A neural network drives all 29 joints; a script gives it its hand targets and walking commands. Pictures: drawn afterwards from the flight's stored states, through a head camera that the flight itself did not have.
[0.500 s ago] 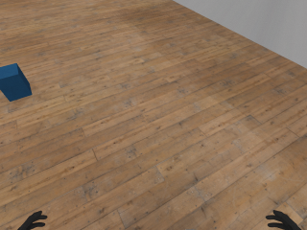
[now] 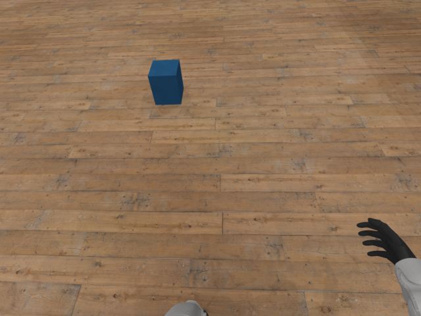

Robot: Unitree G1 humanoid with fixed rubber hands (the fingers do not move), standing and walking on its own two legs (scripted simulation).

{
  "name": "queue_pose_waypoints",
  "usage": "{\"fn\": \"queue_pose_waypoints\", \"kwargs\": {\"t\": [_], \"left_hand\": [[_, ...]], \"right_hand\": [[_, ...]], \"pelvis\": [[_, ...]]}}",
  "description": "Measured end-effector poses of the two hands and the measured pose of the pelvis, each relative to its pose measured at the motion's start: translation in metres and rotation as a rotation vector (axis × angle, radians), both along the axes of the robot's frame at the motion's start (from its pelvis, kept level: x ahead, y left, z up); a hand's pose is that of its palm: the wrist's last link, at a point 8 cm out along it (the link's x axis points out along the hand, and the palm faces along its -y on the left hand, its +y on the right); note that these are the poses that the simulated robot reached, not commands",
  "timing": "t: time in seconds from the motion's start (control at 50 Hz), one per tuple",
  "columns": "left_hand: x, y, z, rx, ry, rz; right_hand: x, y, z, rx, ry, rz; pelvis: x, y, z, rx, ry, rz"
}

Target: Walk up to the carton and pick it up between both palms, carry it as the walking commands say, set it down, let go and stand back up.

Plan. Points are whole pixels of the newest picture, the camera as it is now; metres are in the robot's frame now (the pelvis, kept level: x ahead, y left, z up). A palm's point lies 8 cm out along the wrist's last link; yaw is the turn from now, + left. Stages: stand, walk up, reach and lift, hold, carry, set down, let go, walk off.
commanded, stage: walk up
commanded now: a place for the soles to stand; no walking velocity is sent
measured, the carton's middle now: (167, 82) +1.69 +0.57 -0.63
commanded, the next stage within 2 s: none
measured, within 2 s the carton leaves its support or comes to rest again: neither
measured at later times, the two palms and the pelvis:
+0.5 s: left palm (52, 238) +0.23 +0.38 -0.02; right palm (346, 171) +0.49 -0.27 -0.06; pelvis +0.27 +0.01 +0.02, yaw +15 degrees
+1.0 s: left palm (80, 146) +0.52 +0.47 -0.05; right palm (307, 122) +0.66 -0.20 -0.06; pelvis +0.51 +0.12 +0.01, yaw +17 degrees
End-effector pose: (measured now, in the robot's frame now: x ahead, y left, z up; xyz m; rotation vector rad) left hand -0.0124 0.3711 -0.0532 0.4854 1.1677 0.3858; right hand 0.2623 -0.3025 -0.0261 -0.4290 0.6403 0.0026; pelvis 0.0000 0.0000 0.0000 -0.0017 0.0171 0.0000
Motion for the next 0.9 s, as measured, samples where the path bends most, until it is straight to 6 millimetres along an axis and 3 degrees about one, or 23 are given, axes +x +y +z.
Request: {"fn": "queue_pose_waypoints", "kwargs": {"t": [0.04,0.1,0.18,0.26,0.3,0.34,0.48,0.58,0.66,0.72,0.9], "left_hand": [[0.036,-0.008,-0.007,-0.040,-0.039,-0.025],[0.097,-0.022,-0.009,-0.094,-0.106,-0.079],[0.168,-0.033,-0.007,-0.119,-0.135,-0.142],[0.231,-0.033,0.001,-0.077,-0.174,-0.174],[0.251,-0.025,0.005,-0.028,-0.214,-0.157],[0.258,-0.019,0.013,-0.001,-0.236,-0.108],[0.250,0.006,0.036,0.034,-0.183,0.057],[0.245,0.028,0.025,0.008,-0.093,0.163],[0.263,0.052,-0.002,-0.024,-0.050,0.224],[0.303,0.060,-0.017,-0.067,-0.065,0.215],[0.445,0.076,-0.015,-0.155,-0.131,0.101]], "right_hand": [[0.000,0.003,-0.012,0.004,0.057,-0.040],[-0.015,0.002,-0.027,-0.002,0.179,-0.088],[-0.025,-0.011,-0.038,-0.012,0.276,-0.127],[-0.006,-0.031,-0.052,-0.018,0.326,-0.156],[0.018,-0.037,-0.064,-0.037,0.341,-0.140],[0.051,-0.031,-0.068,-0.043,0.346,-0.110],[0.202,0.023,-0.042,-0.033,0.272,0.081],[0.314,0.082,-0.015,-0.019,0.163,0.192],[0.386,0.127,-0.005,-0.052,0.072,0.239],[0.404,0.138,-0.008,-0.066,0.062,0.193],[0.387,0.122,-0.021,-0.114,0.249,0.066]], "pelvis": [[0.020,0.003,0.002,0.007,-0.004,0.019],[0.052,0.004,0.010,0.019,-0.001,0.051],[0.095,0.001,0.013,0.030,0.000,0.089],[0.144,-0.007,0.006,0.035,-0.010,0.118],[0.169,-0.011,-0.003,0.021,-0.015,0.147],[0.189,-0.009,-0.002,0.000,-0.018,0.173],[0.258,0.008,0.018,-0.023,-0.024,0.248],[0.307,0.033,0.019,-0.021,-0.025,0.280],[0.350,0.065,0.005,-0.014,-0.021,0.291],[0.375,0.084,0.002,-0.006,-0.025,0.305],[0.453,0.111,0.018,0.020,-0.019,0.312]]}}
